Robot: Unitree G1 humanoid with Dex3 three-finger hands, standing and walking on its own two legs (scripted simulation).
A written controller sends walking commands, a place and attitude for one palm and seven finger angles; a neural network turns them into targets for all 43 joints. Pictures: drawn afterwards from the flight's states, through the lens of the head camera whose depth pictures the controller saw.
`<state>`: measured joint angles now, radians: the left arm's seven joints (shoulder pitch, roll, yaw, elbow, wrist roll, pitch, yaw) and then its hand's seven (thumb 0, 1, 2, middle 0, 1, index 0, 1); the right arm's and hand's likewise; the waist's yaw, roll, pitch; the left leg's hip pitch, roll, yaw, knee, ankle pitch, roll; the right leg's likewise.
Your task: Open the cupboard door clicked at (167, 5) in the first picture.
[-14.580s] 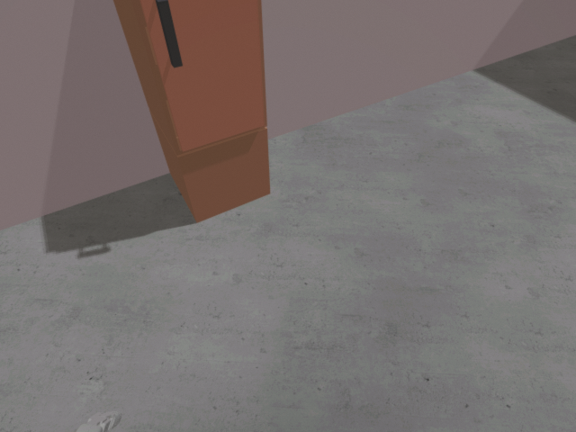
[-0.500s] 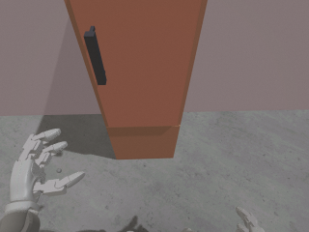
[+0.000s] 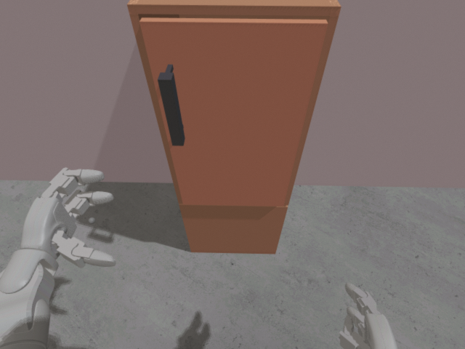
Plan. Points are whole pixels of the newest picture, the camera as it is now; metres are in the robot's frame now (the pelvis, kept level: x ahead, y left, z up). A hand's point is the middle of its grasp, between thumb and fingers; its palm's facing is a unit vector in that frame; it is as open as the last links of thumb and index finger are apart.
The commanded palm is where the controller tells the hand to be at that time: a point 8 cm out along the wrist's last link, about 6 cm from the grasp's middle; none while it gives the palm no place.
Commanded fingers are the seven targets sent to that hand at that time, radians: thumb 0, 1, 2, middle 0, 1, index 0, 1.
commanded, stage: raise the hand with hooked fingers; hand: left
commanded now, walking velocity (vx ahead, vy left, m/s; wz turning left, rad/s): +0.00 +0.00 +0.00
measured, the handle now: (174, 106) +0.57 +0.19 +0.10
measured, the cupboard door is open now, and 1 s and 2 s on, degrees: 0 0 0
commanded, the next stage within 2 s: move the hooked fingers beside the handle in 0.66 s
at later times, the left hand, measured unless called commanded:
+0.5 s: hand (83, 202) +0.29 +0.26 +0.12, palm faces +0.15 -0.99 -0.05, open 14.0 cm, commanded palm +0.26 +0.31 +0.12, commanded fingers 0.00 -0.50 0.30 -0.30 -1.20 -0.30 -1.20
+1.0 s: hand (97, 193) +0.31 +0.25 +0.12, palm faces +0.12 -0.99 -0.04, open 14.0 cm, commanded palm +0.29 +0.29 +0.12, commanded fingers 0.00 -0.50 0.30 -0.30 -1.20 -0.30 -1.20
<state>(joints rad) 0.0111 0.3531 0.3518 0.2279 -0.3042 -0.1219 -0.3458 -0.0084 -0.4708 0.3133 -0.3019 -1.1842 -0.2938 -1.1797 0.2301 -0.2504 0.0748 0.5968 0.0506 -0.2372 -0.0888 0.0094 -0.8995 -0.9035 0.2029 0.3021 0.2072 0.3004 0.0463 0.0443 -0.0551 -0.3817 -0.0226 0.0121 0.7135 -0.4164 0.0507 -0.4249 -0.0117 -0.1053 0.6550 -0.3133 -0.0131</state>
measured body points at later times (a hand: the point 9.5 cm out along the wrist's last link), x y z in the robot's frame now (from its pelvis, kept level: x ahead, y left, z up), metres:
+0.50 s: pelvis -0.01 -0.01 +0.01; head +0.01 -0.01 +0.46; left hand +0.28 +0.32 +0.13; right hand +0.14 -0.25 -0.07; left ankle -0.03 +0.08 -0.72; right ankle +0.01 -0.11 -0.72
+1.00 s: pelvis -0.02 -0.02 +0.01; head +0.00 -0.03 +0.46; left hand +0.29 +0.30 +0.13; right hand +0.14 -0.27 -0.08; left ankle -0.03 +0.08 -0.72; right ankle +0.01 -0.11 -0.72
